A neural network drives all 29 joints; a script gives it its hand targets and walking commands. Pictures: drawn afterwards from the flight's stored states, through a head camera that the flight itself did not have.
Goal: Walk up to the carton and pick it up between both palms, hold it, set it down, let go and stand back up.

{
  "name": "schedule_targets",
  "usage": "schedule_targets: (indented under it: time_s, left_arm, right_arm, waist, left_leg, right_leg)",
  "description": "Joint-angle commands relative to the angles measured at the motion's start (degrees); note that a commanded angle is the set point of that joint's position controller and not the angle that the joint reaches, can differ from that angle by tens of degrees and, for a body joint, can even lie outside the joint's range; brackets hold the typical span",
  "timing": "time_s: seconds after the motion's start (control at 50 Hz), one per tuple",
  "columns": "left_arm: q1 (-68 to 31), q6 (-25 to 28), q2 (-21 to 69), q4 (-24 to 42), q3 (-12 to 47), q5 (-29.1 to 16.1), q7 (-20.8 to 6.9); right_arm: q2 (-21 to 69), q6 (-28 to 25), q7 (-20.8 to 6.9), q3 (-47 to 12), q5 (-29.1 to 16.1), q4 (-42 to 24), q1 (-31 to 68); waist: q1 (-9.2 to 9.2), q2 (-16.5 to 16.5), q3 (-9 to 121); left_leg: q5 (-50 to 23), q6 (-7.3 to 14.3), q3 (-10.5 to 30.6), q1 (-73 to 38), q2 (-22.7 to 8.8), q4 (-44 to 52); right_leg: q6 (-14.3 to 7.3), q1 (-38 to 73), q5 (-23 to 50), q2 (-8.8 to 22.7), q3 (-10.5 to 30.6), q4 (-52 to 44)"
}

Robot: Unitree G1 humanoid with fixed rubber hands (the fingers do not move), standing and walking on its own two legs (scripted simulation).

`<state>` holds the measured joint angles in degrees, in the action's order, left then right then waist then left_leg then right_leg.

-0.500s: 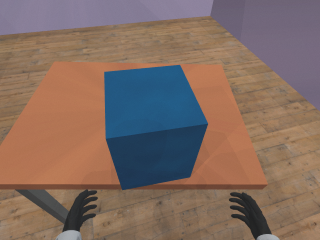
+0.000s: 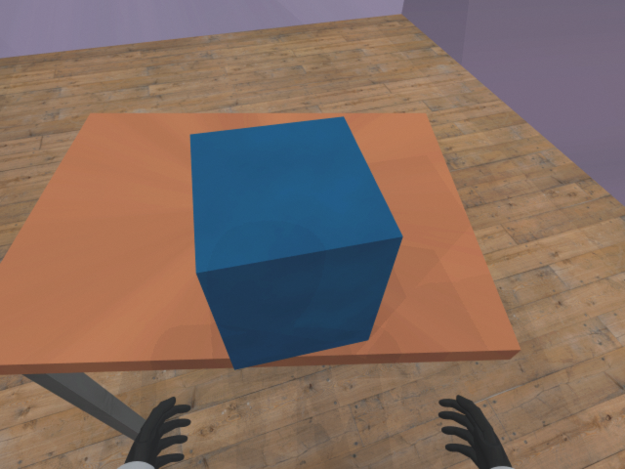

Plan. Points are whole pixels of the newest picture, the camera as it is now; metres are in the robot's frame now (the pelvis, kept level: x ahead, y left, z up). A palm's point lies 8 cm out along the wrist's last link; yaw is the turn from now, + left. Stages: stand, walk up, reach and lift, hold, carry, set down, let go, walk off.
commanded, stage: let go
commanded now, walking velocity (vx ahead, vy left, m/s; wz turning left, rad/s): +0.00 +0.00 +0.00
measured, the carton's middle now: (287, 247) +0.37 +0.06 +0.06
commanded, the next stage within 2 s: stand in 0.46 s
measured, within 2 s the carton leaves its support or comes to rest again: neither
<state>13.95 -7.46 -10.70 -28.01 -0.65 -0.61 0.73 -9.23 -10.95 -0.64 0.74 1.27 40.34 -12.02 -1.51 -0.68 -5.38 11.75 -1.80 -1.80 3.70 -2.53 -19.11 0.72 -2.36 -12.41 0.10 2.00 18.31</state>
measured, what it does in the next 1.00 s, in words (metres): stands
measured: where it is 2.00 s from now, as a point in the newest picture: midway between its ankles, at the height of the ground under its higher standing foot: outside the picture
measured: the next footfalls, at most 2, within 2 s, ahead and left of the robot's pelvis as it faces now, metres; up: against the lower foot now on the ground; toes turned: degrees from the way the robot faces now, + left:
none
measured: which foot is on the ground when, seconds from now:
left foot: down 0.00-1.00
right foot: down 0.00-1.00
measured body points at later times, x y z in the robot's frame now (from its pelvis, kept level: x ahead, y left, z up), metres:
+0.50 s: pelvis +0.00 +0.00 +0.00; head +0.01 +0.01 +0.45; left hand +0.17 +0.22 -0.09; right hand +0.17 -0.23 -0.09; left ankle -0.01 +0.14 -0.75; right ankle -0.02 -0.13 -0.75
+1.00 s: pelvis -0.04 +0.01 -0.01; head -0.06 +0.02 +0.44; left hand +0.00 +0.27 -0.14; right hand +0.00 -0.25 -0.13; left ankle -0.01 +0.14 -0.75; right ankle -0.02 -0.13 -0.75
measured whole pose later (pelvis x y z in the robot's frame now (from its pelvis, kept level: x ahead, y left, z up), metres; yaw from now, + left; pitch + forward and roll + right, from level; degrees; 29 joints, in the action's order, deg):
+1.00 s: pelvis -0.04 +0.01 -0.01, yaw +2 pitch -4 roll -1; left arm 21.6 0.9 -13.8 -44.8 -1.7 1.3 -0.3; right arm -14.6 -1.9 -0.1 1.1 0.9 46.6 -23.1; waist 0.2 -0.1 -1.6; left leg 12.6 -0.3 0.0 12.5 -1.4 -28.7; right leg 1.9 -9.5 -13.0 1.1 0.5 26.1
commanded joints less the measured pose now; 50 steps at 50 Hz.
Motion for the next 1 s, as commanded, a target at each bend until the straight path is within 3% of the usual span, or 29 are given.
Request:
schedule_targets:
  time_s: [0.0, 0.12, 0.24, 0.38, 0.4, 0.44, 0.46, 0.48, 0.52, 0.66, 0.88, 0.94, 0.98]
  left_arm:
    - [-9.7, 2.7, -6.8, 9.6, -0.8, -0.2, 0.5]
    - [-6.2, 3.5, -6.1, 6.5, -1.6, 0.9, -0.1]
    - [-6.7, 2.2, -5.0, 3.8, -2.7, 2.1, -1.4]
    - [-9.7, 2.2, -5.1, 5.7, -2.5, 2.3, -0.9]
    - [-8.3, 2.6, -2.8, 9.2, -1.8, 0.9, -1.3]
    - [-8.4, 2.6, -3.8, 9.2, -2.7, 1.4, -1.8]
    - [1.3, 7.2, -11.0, -2.5, -5.0, 2.8, -0.3]
    - [3.2, 8.0, -10.7, -2.7, -5.1, 2.2, -0.3]
    - [1.0, 9.6, -9.8, -2.3, -4.6, 2.3, -0.2]
    - [1.6, 10.4, -9.1, -5.6, -4.0, 2.0, -0.8]
    - [6.5, 10.3, -11.0, -10.7, -3.3, 1.8, -0.6]
    - [8.1, 10.0, -11.1, -12.2, -2.9, 1.9, -0.5]
    - [9.5, 9.6, -10.4, -12.9, -2.5, 2.1, -0.6]
  right_arm:
    - [-6.6, -4.2, 0.7, 4.5, 1.1, -5.0, 7.0]
    - [-7.9, -6.6, 0.2, 3.0, -0.3, -1.5, 6.4]
    - [-8.3, -6.5, 0.7, 1.2, -1.1, -1.0, 7.5]
    - [-8.1, -5.6, 0.6, 1.9, -0.8, -1.6, 8.4]
    - [-10.5, -6.1, 0.9, 3.7, -1.0, -4.8, 6.4]
    - [-10.1, -6.5, 1.5, 2.8, -1.4, -4.2, 5.9]
    - [-13.5, 0.8, 2.8, 4.0, 0.0, 0.3, 0.0]
    - [-13.2, 3.5, 2.7, 3.9, -0.1, -1.5, -0.8]
    - [-13.3, 5.0, 2.3, 3.9, -0.4, -2.5, -2.1]
    - [-12.1, 6.7, 1.4, 3.8, -0.2, -2.4, -4.5]
    - [-13.6, 7.4, 1.1, 3.1, -0.4, 0.4, -10.5]
    - [-13.8, 7.7, 1.1, 2.9, -0.4, 1.3, -12.0]
    - [-15.1, 7.9, 1.2, 3.2, -0.7, 1.8, -12.6]
  waist:
    - [1.66, 2.2, 8.3]
    - [1.06, 1.1, 10.2]
    - [0.34, -0.1, 6.8]
    - [0.81, 1.3, 6.3]
    - [-1.00, -0.1, 6.8]
    - [-0.21, 0.5, 8.5]
    - [-0.23, -0.4, 13.0]
    - [0.38, -0.3, 11.4]
    - [1.18, 0.6, 13.6]
    - [1.91, 0.2, 4.6]
    - [1.66, 0.5, 2.4]
    - [1.58, 0.9, 0.4]
    - [1.20, 2.9, -1.2]
  left_leg:
    - [-11.9, -0.9, -3.3, -7.7, 2.2, -1.6]
    - [-20.9, -1.5, -2.8, -10.1, 3.2, -3.4]
    - [-19.5, -1.3, -3.0, -9.3, 3.6, -2.2]
    - [-17.6, -1.4, -3.2, -9.9, 2.9, -1.8]
    - [-18.9, -2.1, -3.6, -5.1, 4.7, -3.8]
    - [-18.6, -2.1, -3.8, -5.2, 4.9, -3.7]
    - [-26.9, 2.0, 1.4, 2.0, -2.1, -7.4]
    - [-21.9, 2.7, 1.8, 1.3, -2.5, -6.8]
    - [-27.4, 3.7, 3.0, -1.4, -4.1, -8.0]
    - [-12.7, 3.3, 3.7, 5.5, -3.2, -6.0]
    - [0.7, 3.3, 5.7, 10.3, -2.6, -3.2]
    - [7.2, 3.3, 6.5, 13.0, -2.5, -1.6]
    - [14.6, 3.8, 8.3, 17.4, -3.4, 1.5]
  right_leg:
    - [-0.3, -7.9, 9.3, -1.7, -4.2, -1.7]
    - [-0.1, -5.2, 18.9, -2.5, -4.4, -1.1]
    - [0.0, -4.7, 18.4, -2.8, -4.7, -1.9]
    - [-0.5, -6.2, 14.3, -2.6, -4.7, -2.6]
    - [0.5, -3.3, 17.5, -2.1, -3.5, -0.8]
    - [1.0, -2.0, 20.9, -1.9, -3.4, 0.0]
    - [-0.9, -3.6, 22.3, 2.7, -0.8, 5.2]
    - [-0.8, -4.3, 18.0, 3.4, 0.2, 3.9]
    - [-1.3, -4.0, 22.3, 4.8, 1.2, 5.5]
    - [-1.4, -8.5, 11.4, 4.8, 1.7, 2.9]
    - [-1.1, -9.1, -2.2, 4.3, 2.2, 2.2]
    - [-0.9, -10.2, -5.9, 3.9, 2.2, 2.4]
    - [-0.5, -10.0, -6.9, 2.8, 0.9, 4.4]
